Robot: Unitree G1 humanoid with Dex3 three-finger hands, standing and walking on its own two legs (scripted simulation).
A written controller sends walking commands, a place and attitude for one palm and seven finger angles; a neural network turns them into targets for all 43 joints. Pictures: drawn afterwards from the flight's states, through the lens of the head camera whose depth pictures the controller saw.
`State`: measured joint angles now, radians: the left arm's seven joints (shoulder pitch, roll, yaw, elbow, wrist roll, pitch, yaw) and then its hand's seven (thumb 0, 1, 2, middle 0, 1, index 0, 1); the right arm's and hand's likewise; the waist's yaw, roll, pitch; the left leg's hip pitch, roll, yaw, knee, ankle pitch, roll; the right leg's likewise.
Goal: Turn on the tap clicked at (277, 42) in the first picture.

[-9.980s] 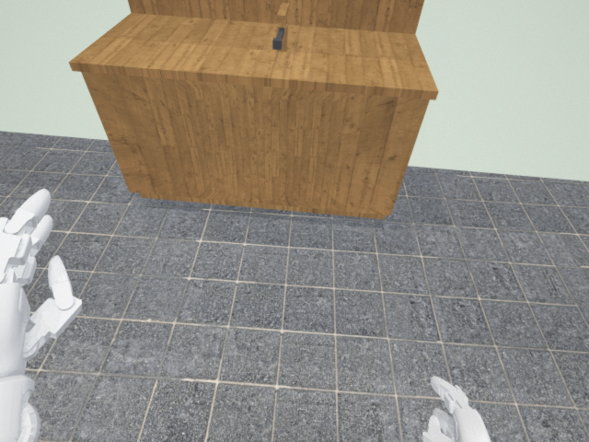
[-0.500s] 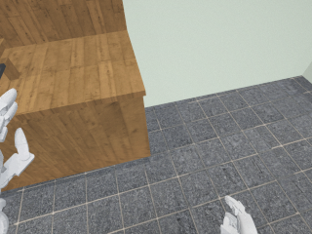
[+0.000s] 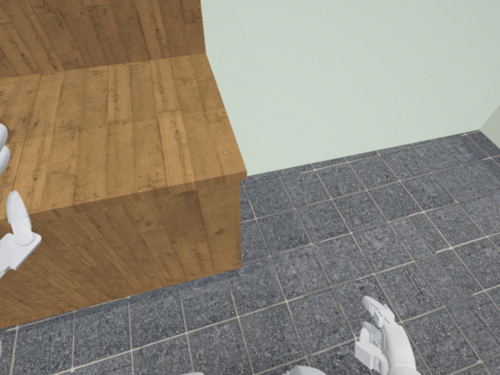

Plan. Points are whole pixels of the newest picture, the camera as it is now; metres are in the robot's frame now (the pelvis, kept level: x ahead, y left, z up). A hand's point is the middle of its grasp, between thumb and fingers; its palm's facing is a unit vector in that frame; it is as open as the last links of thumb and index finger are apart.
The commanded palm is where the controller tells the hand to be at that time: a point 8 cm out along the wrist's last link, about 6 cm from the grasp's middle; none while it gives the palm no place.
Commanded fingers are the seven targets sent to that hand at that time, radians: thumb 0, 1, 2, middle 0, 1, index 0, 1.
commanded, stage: come to a stop and stand still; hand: left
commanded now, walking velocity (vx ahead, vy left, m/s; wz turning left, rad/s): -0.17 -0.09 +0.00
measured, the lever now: out of the picture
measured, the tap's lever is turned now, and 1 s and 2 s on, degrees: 0 0 0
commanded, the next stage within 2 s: look again from close up in 1.70 s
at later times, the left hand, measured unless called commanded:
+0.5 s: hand (41, 233) +0.24 +0.24 +0.18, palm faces +0.34 -0.84 -0.43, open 7.4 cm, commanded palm +0.19 +0.28 +0.19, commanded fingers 0.00 0.90 0.90 -0.20 -0.30 -0.20 -0.30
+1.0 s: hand out of the picture +0.21 +0.30 +0.17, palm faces +0.39 -0.85 -0.36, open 7.4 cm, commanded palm +0.14 +0.32 +0.19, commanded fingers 0.00 0.90 0.90 -0.20 -0.30 -0.20 -0.30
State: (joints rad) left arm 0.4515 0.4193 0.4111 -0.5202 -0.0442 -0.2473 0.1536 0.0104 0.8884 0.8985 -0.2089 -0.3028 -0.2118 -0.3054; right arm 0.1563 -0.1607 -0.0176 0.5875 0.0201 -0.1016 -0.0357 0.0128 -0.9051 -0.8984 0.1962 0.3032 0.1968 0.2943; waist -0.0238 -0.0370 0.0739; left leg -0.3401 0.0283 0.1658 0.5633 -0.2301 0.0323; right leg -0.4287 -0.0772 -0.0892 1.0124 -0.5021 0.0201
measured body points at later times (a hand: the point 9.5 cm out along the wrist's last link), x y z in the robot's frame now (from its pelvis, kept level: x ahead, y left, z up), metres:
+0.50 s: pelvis +0.02 +0.01 +0.01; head +0.05 +0.02 +0.46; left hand +0.22 +0.28 +0.20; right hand +0.19 -0.23 -0.06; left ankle +0.02 +0.13 -0.73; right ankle +0.03 -0.08 -0.73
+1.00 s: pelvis -0.02 +0.04 +0.01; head +0.00 +0.07 +0.46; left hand +0.18 +0.34 +0.19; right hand +0.13 -0.18 -0.06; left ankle +0.02 +0.13 -0.73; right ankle +0.03 -0.07 -0.73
